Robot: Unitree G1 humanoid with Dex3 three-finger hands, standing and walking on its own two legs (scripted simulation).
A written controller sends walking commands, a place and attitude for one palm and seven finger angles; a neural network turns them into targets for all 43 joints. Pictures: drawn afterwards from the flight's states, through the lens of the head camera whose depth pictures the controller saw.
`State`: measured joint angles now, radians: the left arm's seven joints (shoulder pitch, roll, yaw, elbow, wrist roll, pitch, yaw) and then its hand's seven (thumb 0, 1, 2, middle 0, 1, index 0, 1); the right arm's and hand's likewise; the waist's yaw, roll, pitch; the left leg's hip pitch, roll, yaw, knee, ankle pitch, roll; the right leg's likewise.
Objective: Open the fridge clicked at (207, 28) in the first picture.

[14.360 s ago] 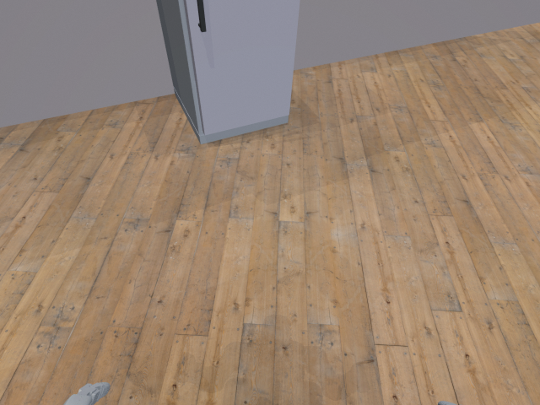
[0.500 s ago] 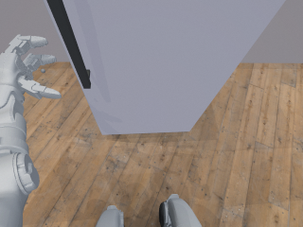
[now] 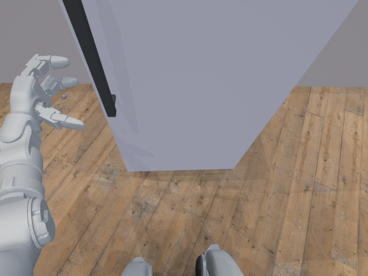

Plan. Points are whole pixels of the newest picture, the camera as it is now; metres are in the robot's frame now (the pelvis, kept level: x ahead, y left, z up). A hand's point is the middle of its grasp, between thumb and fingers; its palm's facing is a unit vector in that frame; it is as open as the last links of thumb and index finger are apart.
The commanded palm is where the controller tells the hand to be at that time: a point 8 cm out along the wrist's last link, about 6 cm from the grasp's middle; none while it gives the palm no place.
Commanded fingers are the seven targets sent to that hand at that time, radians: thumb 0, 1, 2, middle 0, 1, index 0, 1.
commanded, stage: move the hooked fingers beside the handle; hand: left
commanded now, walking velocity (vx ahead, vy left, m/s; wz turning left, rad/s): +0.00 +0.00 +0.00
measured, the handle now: (91, 41) +0.53 +0.17 +0.16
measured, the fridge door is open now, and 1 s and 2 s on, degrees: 0 0 0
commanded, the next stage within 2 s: feel for the door with the fingertips in 0.30 s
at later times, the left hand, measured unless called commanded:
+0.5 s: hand (63, 101) +0.45 +0.23 +0.08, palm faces -0.01 -1.00 -0.01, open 14.0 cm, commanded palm +0.43 +0.27 +0.08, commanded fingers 0.00 -0.50 0.30 -0.30 -1.20 -0.30 -1.20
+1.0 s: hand (76, 94) +0.47 +0.21 +0.08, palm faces +0.01 -1.00 -0.02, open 14.0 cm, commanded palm +0.45 +0.26 +0.08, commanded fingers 0.00 -0.50 0.30 -0.30 -1.20 -0.30 -1.20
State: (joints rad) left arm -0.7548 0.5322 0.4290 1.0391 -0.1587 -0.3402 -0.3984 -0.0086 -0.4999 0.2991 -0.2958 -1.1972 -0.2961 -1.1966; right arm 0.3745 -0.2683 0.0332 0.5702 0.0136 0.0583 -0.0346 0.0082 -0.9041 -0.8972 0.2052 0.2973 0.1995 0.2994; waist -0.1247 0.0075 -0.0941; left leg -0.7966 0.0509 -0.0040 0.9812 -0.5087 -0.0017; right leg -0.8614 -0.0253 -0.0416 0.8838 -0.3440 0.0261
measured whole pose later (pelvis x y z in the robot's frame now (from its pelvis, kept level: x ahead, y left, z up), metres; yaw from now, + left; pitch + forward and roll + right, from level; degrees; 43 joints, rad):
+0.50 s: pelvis -0.01 -0.01 +0.00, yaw +0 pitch +18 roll -2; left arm -0.77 0.55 0.43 1.08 -0.17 -0.34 -0.42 -0.01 -0.50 0.30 -0.30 -1.20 -0.30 -1.20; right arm 0.38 -0.28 0.04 0.57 0.02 0.05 -0.04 0.01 -0.90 -0.90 0.21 0.30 0.20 0.30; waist -0.13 0.01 -0.08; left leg -0.81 0.05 -0.01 0.99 -0.49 -0.01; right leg -0.88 -0.03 -0.05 0.90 -0.34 0.02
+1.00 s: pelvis -0.01 +0.00 +0.00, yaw +0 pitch +19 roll -2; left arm -0.82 0.53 0.42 1.09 -0.13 -0.37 -0.33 -0.01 -0.50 0.30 -0.30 -1.20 -0.30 -1.20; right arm 0.38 -0.26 0.04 0.58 0.01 0.04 -0.03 0.01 -0.90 -0.90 0.21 0.30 0.20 0.30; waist -0.15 0.01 -0.08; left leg -0.83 0.05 0.00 1.00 -0.50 0.00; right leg -0.91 -0.03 -0.03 0.91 -0.34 0.02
